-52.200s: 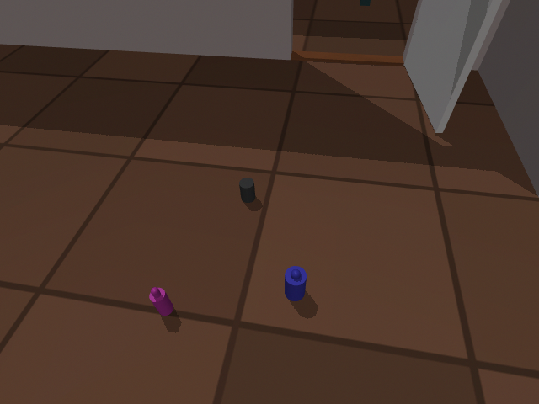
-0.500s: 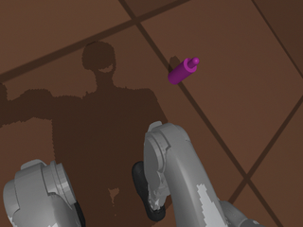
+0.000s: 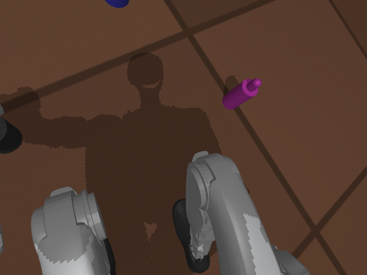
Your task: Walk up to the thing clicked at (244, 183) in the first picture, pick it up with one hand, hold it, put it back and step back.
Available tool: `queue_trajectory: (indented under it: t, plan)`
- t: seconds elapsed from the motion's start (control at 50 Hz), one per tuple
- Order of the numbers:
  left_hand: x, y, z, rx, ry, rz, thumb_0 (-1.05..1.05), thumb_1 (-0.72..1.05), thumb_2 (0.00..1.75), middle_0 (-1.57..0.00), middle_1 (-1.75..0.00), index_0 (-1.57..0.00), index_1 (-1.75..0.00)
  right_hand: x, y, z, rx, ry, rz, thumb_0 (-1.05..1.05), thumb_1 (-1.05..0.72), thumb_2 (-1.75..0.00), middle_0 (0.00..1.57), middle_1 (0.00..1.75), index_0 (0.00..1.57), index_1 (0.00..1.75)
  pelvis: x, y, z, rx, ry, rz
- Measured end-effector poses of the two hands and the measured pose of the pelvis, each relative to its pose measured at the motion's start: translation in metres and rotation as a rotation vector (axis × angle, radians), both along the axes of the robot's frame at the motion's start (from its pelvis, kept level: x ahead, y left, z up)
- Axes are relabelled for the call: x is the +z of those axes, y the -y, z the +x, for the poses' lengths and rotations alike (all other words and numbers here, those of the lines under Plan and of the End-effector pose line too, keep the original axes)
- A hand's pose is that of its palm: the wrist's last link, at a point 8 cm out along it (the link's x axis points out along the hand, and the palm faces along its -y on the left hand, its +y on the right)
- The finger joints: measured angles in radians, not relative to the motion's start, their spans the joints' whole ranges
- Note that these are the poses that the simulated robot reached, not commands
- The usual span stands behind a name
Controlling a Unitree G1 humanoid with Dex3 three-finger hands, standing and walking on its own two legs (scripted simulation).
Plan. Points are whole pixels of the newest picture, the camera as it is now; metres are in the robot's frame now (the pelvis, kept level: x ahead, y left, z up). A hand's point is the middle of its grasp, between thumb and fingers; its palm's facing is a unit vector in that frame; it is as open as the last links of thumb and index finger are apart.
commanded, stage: settle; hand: left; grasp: from above
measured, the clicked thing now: out of the picture +0.45 +0.33 -0.24
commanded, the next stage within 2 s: lift in 0.40 s
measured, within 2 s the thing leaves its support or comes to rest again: neither
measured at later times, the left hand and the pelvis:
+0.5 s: hand out of the picture +0.42 +0.33 -0.11, palm faces -0.45 -0.09 -0.89, open 10.2 cm; pelvis -0.02 +0.00 +0.04, yaw +3 degrees
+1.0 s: hand out of the picture +0.39 +0.34 +0.00, palm faces -0.45 -0.11 -0.89, open 10.2 cm; pelvis -0.02 +0.00 +0.11, yaw +6 degrees
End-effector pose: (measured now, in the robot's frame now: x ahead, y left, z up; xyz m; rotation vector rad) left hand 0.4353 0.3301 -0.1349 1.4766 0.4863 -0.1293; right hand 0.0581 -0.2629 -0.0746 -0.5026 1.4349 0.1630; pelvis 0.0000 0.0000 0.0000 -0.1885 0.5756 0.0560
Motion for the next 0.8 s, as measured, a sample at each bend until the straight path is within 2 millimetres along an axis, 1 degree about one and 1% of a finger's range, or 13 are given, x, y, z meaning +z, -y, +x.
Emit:
queue_trajectory:
  t: [0.08, 0.16, 0.26, 0.38, 0.54, 0.68, 0.8]
  plan:
    - [0.022, -0.004, -0.002, 0.016, -0.014, 0.025, 0.03, -0.09, 0.88, -0.59, -0.94, -0.47, -0.93, -0.002, 0.0, 0.012, -0.033, 0.028, 0.018, 0.0, -0.93, -0.91, 0.2, 0.3, 0.2, 0.3, 0.008, 0.0, 0.0, 0.01, -0.018, 0.011]
    - [0.043, -0.006, -0.005, 0.025, -0.056, 0.044, 0.03, -0.08, 0.84, -0.61, -0.92, -0.48, -0.92, -0.001, 0.0, 0.023, -0.056, 0.061, 0.034, 0.0, -0.93, -0.91, 0.2, 0.3, 0.2, 0.3, 0.018, 0.001, -0.003, 0.018, -0.027, 0.024]
    - [0.062, -0.004, -0.011, 0.025, -0.113, 0.025, 0.03, -0.07, 0.8, -0.63, -0.89, -0.5, -0.9, 0.006, 0.002, 0.027, -0.066, 0.084, 0.035, 0.0, -0.93, -0.91, 0.2, 0.3, 0.2, 0.3, 0.031, 0.002, -0.008, 0.025, -0.024, 0.037]
    - [0.073, 0.001, -0.015, -0.02, -0.127, -0.006, 0.04, -0.06, 0.76, -0.66, -0.85, -0.53, -0.88, 0.019, 0.009, 0.02, -0.077, 0.079, -0.012, 0.0, -0.93, -0.91, 0.2, 0.3, 0.2, 0.3, 0.04, 0.004, -0.012, 0.031, -0.015, 0.042]
    - [0.088, -0.001, -0.011, -0.049, -0.062, 0.006, 0.04, -0.06, 0.72, -0.69, -0.82, -0.56, -0.85, 0.031, 0.015, 0.002, -0.118, 0.062, -0.077, 0.0, -0.93, -0.91, 0.2, 0.3, 0.2, 0.3, 0.043, 0.002, -0.017, 0.038, -0.014, 0.037]
    - [0.107, -0.007, -0.014, 0.0, -0.072, 0.025, 0.05, -0.07, 0.71, -0.71, -0.79, -0.58, -0.83, 0.035, 0.008, -0.008, -0.176, 0.058, -0.065, 0.0, -0.93, -0.91, 0.2, 0.3, 0.2, 0.3, 0.053, 0.0, -0.018, 0.044, -0.027, 0.042]
    - [0.132, -0.009, -0.025, 0.009, -0.12, 0.017, 0.04, -0.08, 0.71, -0.73, -0.78, -0.6, -0.83, 0.044, -0.001, -0.007, -0.208, 0.064, -0.036, 0.0, -0.93, -0.91, 0.2, 0.3, 0.2, 0.3, 0.072, -0.001, -0.017, 0.047, -0.034, 0.049]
